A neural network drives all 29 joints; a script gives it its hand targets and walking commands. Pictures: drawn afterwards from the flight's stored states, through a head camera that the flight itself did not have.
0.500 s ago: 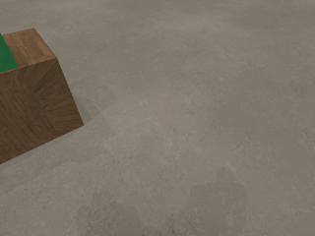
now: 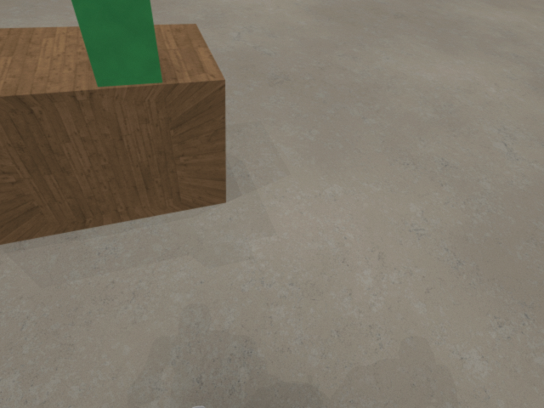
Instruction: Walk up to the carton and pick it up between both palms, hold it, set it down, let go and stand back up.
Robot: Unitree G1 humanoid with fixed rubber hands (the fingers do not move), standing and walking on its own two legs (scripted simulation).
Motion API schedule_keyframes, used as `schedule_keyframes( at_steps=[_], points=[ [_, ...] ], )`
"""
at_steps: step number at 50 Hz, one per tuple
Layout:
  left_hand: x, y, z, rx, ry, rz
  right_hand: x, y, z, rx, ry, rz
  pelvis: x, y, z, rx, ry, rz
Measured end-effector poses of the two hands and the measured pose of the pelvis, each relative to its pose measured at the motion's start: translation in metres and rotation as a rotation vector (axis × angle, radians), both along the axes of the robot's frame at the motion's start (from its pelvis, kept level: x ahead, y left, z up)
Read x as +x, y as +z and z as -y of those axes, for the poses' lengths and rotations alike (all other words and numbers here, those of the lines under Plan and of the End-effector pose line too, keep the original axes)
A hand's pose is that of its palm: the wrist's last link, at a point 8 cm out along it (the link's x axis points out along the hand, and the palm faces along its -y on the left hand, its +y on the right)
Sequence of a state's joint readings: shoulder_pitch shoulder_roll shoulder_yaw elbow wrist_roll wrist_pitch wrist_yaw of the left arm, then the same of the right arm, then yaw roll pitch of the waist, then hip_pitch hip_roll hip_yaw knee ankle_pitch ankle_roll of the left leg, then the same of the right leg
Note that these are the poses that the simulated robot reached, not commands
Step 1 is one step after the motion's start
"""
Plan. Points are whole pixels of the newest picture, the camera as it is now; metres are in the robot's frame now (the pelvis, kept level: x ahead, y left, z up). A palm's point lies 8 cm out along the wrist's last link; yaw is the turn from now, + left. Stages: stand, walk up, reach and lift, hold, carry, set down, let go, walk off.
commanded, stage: walk up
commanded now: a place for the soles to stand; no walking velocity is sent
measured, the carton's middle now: (120, 29) +1.21 +0.44 +0.04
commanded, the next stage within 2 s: none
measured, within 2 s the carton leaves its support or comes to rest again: neither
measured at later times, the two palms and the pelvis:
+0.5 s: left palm (95, 385) +0.20 +0.25 -0.08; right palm (398, 315) +0.31 -0.26 -0.10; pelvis +0.22 +0.00 +0.03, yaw +15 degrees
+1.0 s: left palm (62, 306) +0.33 +0.35 -0.10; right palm (293, 200) +0.58 -0.08 -0.08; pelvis +0.42 +0.11 +0.03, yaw +25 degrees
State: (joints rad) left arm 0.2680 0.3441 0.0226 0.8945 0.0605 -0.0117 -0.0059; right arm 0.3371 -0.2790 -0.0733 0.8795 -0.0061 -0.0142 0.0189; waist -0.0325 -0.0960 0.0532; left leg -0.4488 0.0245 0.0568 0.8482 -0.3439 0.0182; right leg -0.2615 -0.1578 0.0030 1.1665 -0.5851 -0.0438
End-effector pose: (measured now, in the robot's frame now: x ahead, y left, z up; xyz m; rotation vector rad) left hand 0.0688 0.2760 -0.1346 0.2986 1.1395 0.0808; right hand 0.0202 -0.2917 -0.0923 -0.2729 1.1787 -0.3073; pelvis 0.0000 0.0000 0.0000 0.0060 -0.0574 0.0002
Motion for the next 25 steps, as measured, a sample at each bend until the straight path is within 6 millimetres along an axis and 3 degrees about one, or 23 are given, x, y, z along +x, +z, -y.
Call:
schedule_keyframes(
  at_steps=[3, 7, 10, 14, 19, 22, 25],
  points=[
    [0.045, 0.021, 0.004, -0.032, -0.020, 0.110, 0.007, 0.002, -0.027, 0.040, 0.020, -0.044, 0.021, 0.012, -0.006, 0.011, 0.029, 0.002],
    [0.087, 0.048, 0.013, -0.055, -0.030, 0.176, 0.023, 0.005, -0.052, 0.107, 0.050, -0.071, 0.054, 0.027, -0.010, 0.014, 0.060, -0.005],
    [0.110, 0.059, 0.018, -0.060, -0.014, 0.191, 0.042, 0.004, -0.058, 0.142, 0.066, -0.093, 0.081, 0.032, -0.010, 0.014, 0.088, -0.008],
    [0.141, 0.067, 0.023, -0.044, 0.026, 0.205, 0.080, -0.003, -0.049, 0.162, 0.097, -0.116, 0.123, 0.032, -0.005, 0.016, 0.120, -0.010],
    [0.167, 0.056, 0.022, 0.026, 0.131, 0.229, 0.157, -0.027, -0.026, 0.156, 0.198, -0.143, 0.179, 0.011, 0.010, 0.005, 0.173, -0.016],
    [0.151, 0.053, 0.023, 0.038, 0.253, 0.163, 0.222, -0.026, -0.024, 0.138, 0.294, -0.113, 0.202, 0.014, 0.009, -0.015, 0.213, -0.011],
    [0.128, 0.059, 0.027, 0.033, 0.337, 0.078, 0.290, -0.011, -0.034, 0.130, 0.392, -0.055, 0.224, 0.026, 0.005, -0.021, 0.257, -0.011]
  ],
)
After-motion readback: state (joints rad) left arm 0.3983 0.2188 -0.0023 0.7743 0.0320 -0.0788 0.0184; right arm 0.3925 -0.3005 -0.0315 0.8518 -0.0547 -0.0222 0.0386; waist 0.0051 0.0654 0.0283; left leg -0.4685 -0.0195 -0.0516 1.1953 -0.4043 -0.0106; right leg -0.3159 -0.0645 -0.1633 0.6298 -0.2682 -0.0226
